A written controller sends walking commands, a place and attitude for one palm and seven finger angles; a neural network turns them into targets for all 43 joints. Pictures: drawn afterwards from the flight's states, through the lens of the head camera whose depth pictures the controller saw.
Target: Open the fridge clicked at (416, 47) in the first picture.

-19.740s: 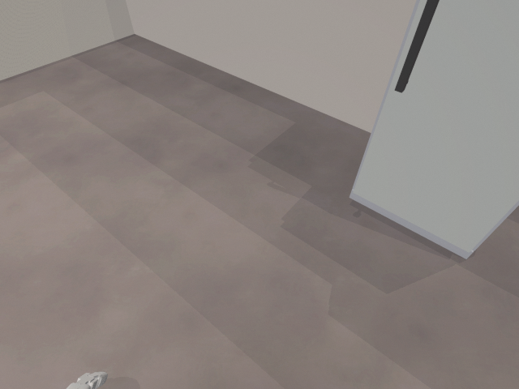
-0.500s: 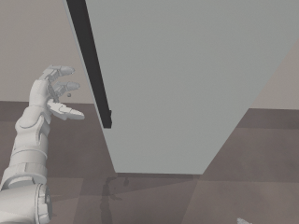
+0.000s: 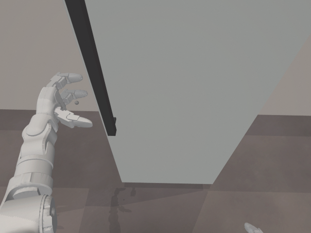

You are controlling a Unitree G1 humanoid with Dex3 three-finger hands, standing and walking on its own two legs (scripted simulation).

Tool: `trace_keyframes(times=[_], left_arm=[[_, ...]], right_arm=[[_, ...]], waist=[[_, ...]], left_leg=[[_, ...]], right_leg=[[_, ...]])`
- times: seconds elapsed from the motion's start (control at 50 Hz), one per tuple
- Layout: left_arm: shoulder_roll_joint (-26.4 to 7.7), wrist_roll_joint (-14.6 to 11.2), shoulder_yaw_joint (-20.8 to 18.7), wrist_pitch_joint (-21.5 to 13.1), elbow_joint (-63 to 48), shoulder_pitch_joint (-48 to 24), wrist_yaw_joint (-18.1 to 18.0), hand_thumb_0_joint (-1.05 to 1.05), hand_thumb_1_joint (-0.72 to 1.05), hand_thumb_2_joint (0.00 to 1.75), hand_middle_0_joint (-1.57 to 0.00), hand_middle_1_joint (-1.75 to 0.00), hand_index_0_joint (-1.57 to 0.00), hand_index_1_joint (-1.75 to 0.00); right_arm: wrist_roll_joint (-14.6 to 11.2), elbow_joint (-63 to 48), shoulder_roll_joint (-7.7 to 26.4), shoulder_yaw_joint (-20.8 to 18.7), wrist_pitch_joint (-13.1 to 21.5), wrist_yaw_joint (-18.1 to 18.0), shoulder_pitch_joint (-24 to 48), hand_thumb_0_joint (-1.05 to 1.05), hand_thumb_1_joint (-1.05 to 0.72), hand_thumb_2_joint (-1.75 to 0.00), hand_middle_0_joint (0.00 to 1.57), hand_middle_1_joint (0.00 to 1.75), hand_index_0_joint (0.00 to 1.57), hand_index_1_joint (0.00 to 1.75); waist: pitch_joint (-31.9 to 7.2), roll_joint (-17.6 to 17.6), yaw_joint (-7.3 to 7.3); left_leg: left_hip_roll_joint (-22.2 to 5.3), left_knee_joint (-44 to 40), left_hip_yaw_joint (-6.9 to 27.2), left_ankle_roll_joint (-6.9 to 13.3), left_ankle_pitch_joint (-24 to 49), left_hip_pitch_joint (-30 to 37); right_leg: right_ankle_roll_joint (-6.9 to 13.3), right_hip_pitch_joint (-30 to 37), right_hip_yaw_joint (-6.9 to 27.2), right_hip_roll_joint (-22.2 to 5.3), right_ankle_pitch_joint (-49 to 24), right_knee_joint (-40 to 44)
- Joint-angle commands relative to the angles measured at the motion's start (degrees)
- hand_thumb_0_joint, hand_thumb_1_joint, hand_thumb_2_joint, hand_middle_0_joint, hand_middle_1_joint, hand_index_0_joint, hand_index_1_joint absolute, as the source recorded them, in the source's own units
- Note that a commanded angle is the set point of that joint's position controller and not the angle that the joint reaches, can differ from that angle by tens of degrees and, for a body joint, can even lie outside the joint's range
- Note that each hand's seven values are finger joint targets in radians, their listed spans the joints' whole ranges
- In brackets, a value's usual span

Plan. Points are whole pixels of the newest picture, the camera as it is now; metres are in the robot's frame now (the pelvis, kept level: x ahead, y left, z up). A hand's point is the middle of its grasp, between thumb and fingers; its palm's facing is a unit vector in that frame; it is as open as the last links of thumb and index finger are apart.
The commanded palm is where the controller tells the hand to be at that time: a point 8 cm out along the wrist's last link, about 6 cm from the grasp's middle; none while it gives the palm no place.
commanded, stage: feel for the door with the fingertips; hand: left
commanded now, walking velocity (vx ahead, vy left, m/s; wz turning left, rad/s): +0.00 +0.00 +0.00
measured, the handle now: (100, 78) +0.47 +0.16 +0.16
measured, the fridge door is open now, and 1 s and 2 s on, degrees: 0 0 0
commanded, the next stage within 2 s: slide the fingers in behind the handle in 0.78 s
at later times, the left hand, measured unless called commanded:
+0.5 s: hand (92, 101) +0.42 +0.18 +0.12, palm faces +0.04 -1.00 -0.01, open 14.0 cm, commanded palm +0.39 +0.23 +0.13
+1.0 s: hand (92, 97) +0.43 +0.18 +0.13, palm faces +0.03 -1.00 -0.01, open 13.8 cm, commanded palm +0.40 +0.23 +0.13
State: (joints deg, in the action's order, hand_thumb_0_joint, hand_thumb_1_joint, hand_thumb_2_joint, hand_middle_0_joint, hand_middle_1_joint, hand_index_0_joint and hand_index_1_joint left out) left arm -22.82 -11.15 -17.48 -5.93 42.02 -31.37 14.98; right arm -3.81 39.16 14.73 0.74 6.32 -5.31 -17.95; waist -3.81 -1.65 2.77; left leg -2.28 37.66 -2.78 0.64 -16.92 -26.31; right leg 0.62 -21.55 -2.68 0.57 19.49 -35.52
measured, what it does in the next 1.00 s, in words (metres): stands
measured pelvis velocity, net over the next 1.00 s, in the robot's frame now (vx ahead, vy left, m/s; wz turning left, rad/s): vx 0.00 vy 0.00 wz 0.00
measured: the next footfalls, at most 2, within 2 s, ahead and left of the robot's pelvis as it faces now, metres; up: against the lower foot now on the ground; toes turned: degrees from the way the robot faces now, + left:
none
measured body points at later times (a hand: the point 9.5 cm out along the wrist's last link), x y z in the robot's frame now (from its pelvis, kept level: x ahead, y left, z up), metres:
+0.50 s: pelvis +0.00 -0.01 +0.00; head +0.02 -0.02 +0.45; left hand +0.41 +0.23 +0.13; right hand +0.10 -0.27 -0.11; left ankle +0.02 +0.11 -0.72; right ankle -0.02 -0.11 -0.72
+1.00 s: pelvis +0.00 +0.00 +0.00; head +0.03 +0.00 +0.45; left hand +0.42 +0.23 +0.13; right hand +0.08 -0.27 -0.11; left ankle +0.02 +0.11 -0.72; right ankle -0.02 -0.11 -0.72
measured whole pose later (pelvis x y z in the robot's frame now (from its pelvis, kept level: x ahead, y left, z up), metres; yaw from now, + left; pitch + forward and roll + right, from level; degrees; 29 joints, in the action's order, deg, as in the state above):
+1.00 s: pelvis +0.00 +0.00 +0.00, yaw +0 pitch +6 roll -1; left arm -20.2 -9.1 -15.4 -8.4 48.8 -38.0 10.8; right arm -3.4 41.0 14.6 0.0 6.1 -4.6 -18.2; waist -3.8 -1.3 3.6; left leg -2.4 38.4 -2.5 0.4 -16.8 -28.0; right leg 0.9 -23.4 -2.8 0.8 19.6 -36.5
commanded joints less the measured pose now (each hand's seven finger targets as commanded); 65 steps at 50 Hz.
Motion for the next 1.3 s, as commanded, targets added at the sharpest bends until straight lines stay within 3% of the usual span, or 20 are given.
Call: trace_keyframes(times=[0.0, 0.12, 0.14, 0.2, 0.28, 0.32, 0.4, 0.42, 0.44, 0.56, 0.6, 0.7, 0.78, 0.82, 0.88, 0.96, 1.06, 1.08, 1.18, 1.28], left_arm=[[-9.5, -2.6, 0.0, -3.2, -14.0, -23.0, 0.6, 0.00, -0.50, 0.30, -0.30, -1.20, -0.30, -1.20], [-8.9, -1.3, 0.3, -2.3, -14.8, -24.1, -2.1, 0.00, -0.50, 0.30, -0.30, -1.20, -0.30, -1.20], [-10.6, -0.9, -0.7, -2.8, -15.4, -25.0, -2.8, 0.00, -0.50, 0.30, -0.30, -1.20, -0.30, -1.20], [-9.1, -0.4, 0.6, -4.1, -16.6, -27.5, -3.9, 0.00, -0.50, 0.30, -0.30, -1.20, -0.30, -1.20], [-9.7, -0.3, -0.4, -5.1, -16.4, -25.9, -4.7, 0.00, -0.50, 0.30, -0.30, -1.20, -0.30, -1.20], [-10.0, -0.3, -1.1, -4.5, -13.7, -24.3, -4.8, 0.00, -0.50, 0.30, -0.30, -1.20, -0.30, -1.20], [-9.5, 0.4, 0.1, -2.8, -8.4, -27.3, -4.7, 0.00, -0.50, 0.30, -0.30, -1.20, -0.30, -1.20], [-11.2, 0.3, -1.2, -2.8, -7.5, -28.4, -4.7, 0.00, -0.50, 0.30, -0.30, -1.20, -0.30, -1.20], [-12.7, 0.5, -2.5, -3.0, -7.0, -28.0, -4.7, 0.00, -0.50, 0.30, -0.30, -1.20, -0.30, -1.20], [-11.5, 0.0, -0.8, -6.6, -10.4, -30.9, -3.0, 0.00, -0.50, 0.30, -0.30, -1.20, -0.30, -1.20], [-8.9, 0.0, 1.2, -6.5, -8.9, -30.6, -2.6, 0.00, -0.50, 0.30, -0.30, -1.20, -0.30, -1.20], [-9.9, -0.1, 0.5, -4.5, -4.8, -32.8, -2.8, 0.00, -0.50, 0.30, -0.30, -1.20, -0.30, -1.20], [-11.6, 0.6, -1.5, -5.6, -6.8, -32.4, -4.1, 0.00, -0.50, 0.30, -0.30, -1.20, -0.30, -1.20], [-9.8, 1.0, 0.4, -6.0, -5.2, -34.1, -4.1, 0.00, -0.50, 0.30, -0.30, -1.20, -0.30, -1.20], [-10.5, 1.2, -0.1, -6.7, -5.9, -35.0, -4.4, 0.00, -0.50, 0.30, -0.30, -1.20, -0.30, -1.20], [-8.8, 1.1, 0.8, -7.0, -7.1, -31.8, -4.4, 0.00, -0.50, 0.30, -0.30, -1.20, -0.30, -1.20], [-9.6, 0.6, -0.7, -6.6, -8.9, -27.7, -4.8, 0.00, -0.50, 0.30, -0.30, -1.20, -0.30, -1.20], [-7.6, 0.6, 1.0, -6.5, -9.8, -28.9, -4.8, 0.00, -0.50, 0.30, -0.30, -1.20, -0.30, -1.20], [-4.7, 0.8, 3.5, -5.5, -11.5, -29.6, -5.9, 0.00, -0.50, 0.30, -0.30, -1.20, -0.30, -1.20], [-4.3, 0.9, 4.0, -5.7, -12.3, -32.5, -7.1, 0.00, -0.50, 0.30, -0.30, -1.20, -0.30, -1.20]], right_arm=[[-0.4, -6.6, 8.8, -3.1, 2.9, -0.5, 1.3, 0.00, -0.90, -0.90, 0.20, 0.30, 0.20, 0.30], [-0.2, -6.1, 8.4, -3.0, 2.9, -0.4, 1.9, 0.00, -0.90, -0.90, 0.20, 0.30, 0.20, 0.30], [-0.1, -5.9, 8.6, -3.0, 2.8, -0.4, 1.9, 0.00, -0.90, -0.90, 0.20, 0.30, 0.20, 0.30], [0.0, -5.8, 8.0, -2.9, 3.1, -0.4, 2.6, 0.00, -0.90, -0.90, 0.20, 0.30, 0.20, 0.30], [0.3, -5.8, 7.9, -2.9, 3.2, -0.3, 2.8, 0.00, -0.90, -0.90, 0.20, 0.30, 0.20, 0.30], [0.2, -5.6, 7.9, -2.7, 3.2, -0.3, 2.9, 0.00, -0.90, -0.90, 0.20, 0.30, 0.20, 0.30], [0.1, -5.3, 8.1, -2.5, 2.6, -0.3, 2.6, 0.00, -0.90, -0.90, 0.20, 0.30, 0.20, 0.30], [0.1, -5.0, 8.4, -2.5, 2.5, -0.4, 2.3, 0.00, -0.90, -0.90, 0.20, 0.30, 0.20, 0.30], [0.3, -5.2, 8.7, -2.5, 2.3, -0.5, 2.1, 0.00, -0.90, -0.90, 0.20, 0.30, 0.20, 0.30], [0.3, -5.2, 8.3, -3.1, 2.8, -0.4, 1.2, 0.00, -0.90, -0.90, 0.20, 0.30, 0.20, 0.30], [0.2, -4.9, 8.1, -3.2, 2.9, -0.3, 0.7, 0.00, -0.90, -0.90, 0.20, 0.30, 0.20, 0.30], [0.0, -4.1, 8.7, -3.2, 2.3, -0.2, -0.1, 0.00, -0.90, -0.90, 0.20, 0.30, 0.20, 0.30], [0.4, -4.2, 8.6, -3.5, 2.4, 0.0, -0.7, 0.00, -0.90, -0.90, 0.20, 0.30, 0.20, 0.30], [0.4, -3.7, 8.5, -3.4, 2.3, 0.1, -1.1, 0.00, -0.90, -0.90, 0.20, 0.30, 0.20, 0.30], [0.4, -3.7, 8.6, -3.5, 2.3, 0.2, -1.1, 0.00, -0.90, -0.90, 0.20, 0.30, 0.20, 0.30], [0.4, -4.4, 8.4, -3.5, 2.5, 0.6, -0.6, 0.00, -0.90, -0.90, 0.20, 0.30, 0.20, 0.30], [0.3, -5.4, 8.4, -3.4, 2.3, 0.7, 0.3, 0.00, -0.90, -0.90, 0.20, 0.30, 0.20, 0.30], [0.3, -5.4, 8.1, -3.3, 2.3, 0.7, 0.5, 0.00, -0.90, -0.90, 0.20, 0.30, 0.20, 0.30], [0.1, -5.6, 7.8, -3.1, 2.3, 0.7, 1.6, 0.00, -0.90, -0.90, 0.20, 0.30, 0.20, 0.30], [0.1, -5.1, 7.7, -3.0, 2.6, 0.3, 2.2, 0.00, -0.90, -0.90, 0.20, 0.30, 0.20, 0.30]], waist=[[-15.5, 0.4, 0.46], [-14.1, 0.3, 0.32], [-14.0, 0.8, 0.40], [-15.4, -1.3, 0.41], [-18.1, 0.1, -0.27], [-16.5, 0.1, -0.55], [-12.3, 2.0, 0.83], [-12.2, 2.8, 0.83], [-12.7, 2.7, 0.39], [-19.2, -0.6, 0.57], [-18.6, -0.6, 1.25], [-15.6, 1.0, 1.69], [-18.8, 0.0, 0.83], [-16.8, 1.1, 1.70], [-17.4, -0.4, 1.78], [-19.0, -2.1, 0.67], [-18.3, -0.1, -0.36], [-17.7, 0.2, 0.42], [-14.5, -1.0, 0.87], [-14.9, -0.3, 1.31]], left_leg=[[1.3, -3.7, 3.0, 0.6, 14.5, 13.5], [1.7, -3.9, 3.0, 0.7, 11.9, 12.8], [1.6, -3.7, 3.0, 0.8, 11.7, 12.6], [1.7, -3.8, 2.9, 0.7, 10.9, 13.5], [1.8, -3.9, 2.6, 0.7, 12.4, 13.8], [1.8, -4.0, 2.4, 0.6, 11.4, 12.5], [1.9, -4.3, 2.2, 0.9, 8.4, 10.2], [1.8, -4.5, 2.4, 0.8, 8.0, 9.5], [1.8, -4.3, 2.2, 1.0, 8.6, 9.7], [1.9, -2.9, 2.0, 0.9, 13.3, 12.6], [2.0, -2.6, 2.1, 1.0, 13.7, 13.2], [1.9, -3.2, 2.4, 0.9, 11.2, 10.9], [1.9, -2.7, 2.5, 0.9, 14.3, 12.5], [1.7, -2.7, 2.7, 0.8, 13.4, 11.9], [1.7, -2.5, 2.7, 0.9, 13.6, 12.7], [1.6, -2.7, 3.1, 0.6, 14.1, 13.8], [1.5, -3.4, 3.0, 0.5, 13.8, 12.8], [1.5, -3.5, 3.0, 0.6, 13.6, 13.2], [1.2, -4.1, 3.2, 0.5, 11.2, 13.5], [1.2, -4.4, 3.7, 0.4, 9.1, 14.2]], right_leg=[[0.2, 1.4, 1.3, 1.1, -19.1, 4.4], [0.1, 0.5, 1.6, 0.8, -16.5, 4.9], [0.1, 1.0, 1.8, 0.8, -16.3, 4.9], [0.2, 0.7, 2.1, 0.8, -15.2, 5.0], [0.1, 3.2, 2.2, 0.7, -17.8, 4.5], [0.0, 2.9, 2.2, 0.6, -17.3, 4.7], [-0.5, 0.8, 2.6, 0.4, -14.9, 5.8], [-0.4, 0.9, 2.7, 0.3, -14.3, 5.9], [-0.4, 1.8, 2.9, 0.3, -14.9, 5.8], [-0.2, 3.4, 3.2, 0.5, -20.7, 4.0], [-0.2, 2.0, 2.8, 0.7, -20.9, 4.0], [-0.3, 0.5, 2.5, 0.6, -18.1, 4.6], [0.0, 1.6, 2.4, 0.8, -20.3, 3.8], [-0.1, 0.1, 2.1, 1.0, -19.1, 3.8], [0.1, -0.3, 2.1, 1.0, -18.7, 3.8], [0.4, -0.1, 1.6, 1.3, -17.8, 3.3], [0.4, 1.6, 1.4, 1.4, -18.0, 3.5], [0.3, 1.0, 1.3, 1.5, -17.8, 3.7], [0.3, -1.3, 1.1, 1.6, -14.6, 4.5], [0.3, -1.9, 1.2, 1.5, -12.1, 4.9]])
